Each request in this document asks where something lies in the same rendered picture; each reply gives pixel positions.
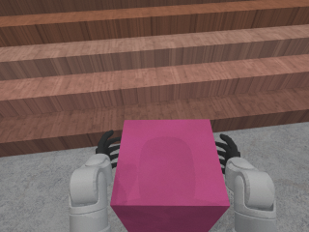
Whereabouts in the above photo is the carton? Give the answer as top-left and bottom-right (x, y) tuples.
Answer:
(110, 119), (231, 232)

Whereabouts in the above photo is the left robot hand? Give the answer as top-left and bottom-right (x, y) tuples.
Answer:
(96, 130), (122, 169)

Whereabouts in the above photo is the robot right forearm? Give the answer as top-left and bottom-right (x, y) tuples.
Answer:
(225, 157), (277, 232)

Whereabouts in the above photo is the right robot hand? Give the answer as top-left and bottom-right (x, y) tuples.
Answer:
(214, 133), (240, 175)

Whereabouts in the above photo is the robot left forearm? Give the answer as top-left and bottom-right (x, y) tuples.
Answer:
(69, 153), (113, 232)

